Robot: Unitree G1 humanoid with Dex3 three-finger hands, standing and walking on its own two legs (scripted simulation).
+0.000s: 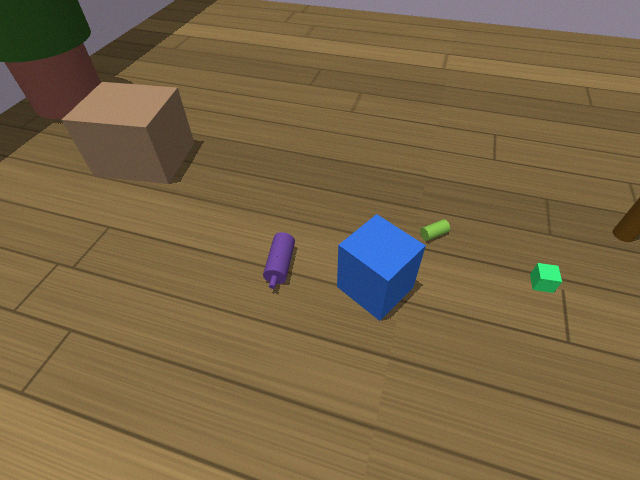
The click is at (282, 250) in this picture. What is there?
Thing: lying bottle
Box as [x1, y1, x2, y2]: [263, 232, 294, 288]
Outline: 287,233 280,232 275,234 272,241 263,273 264,278 270,282 269,287 274,288 276,283 283,282 286,277 294,243 293,237
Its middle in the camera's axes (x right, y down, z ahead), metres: -0.17 +0.10 +1.52
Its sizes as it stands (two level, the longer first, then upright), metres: 0.232 0.089 0.089
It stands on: the floor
